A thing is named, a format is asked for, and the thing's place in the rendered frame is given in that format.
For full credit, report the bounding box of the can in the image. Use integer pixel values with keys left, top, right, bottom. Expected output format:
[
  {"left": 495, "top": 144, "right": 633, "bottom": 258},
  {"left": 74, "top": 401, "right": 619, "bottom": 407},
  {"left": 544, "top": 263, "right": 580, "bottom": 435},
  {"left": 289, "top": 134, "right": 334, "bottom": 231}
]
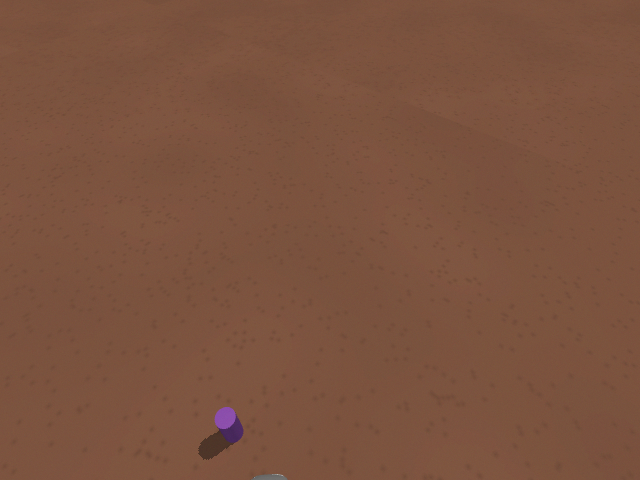
[{"left": 215, "top": 407, "right": 243, "bottom": 443}]

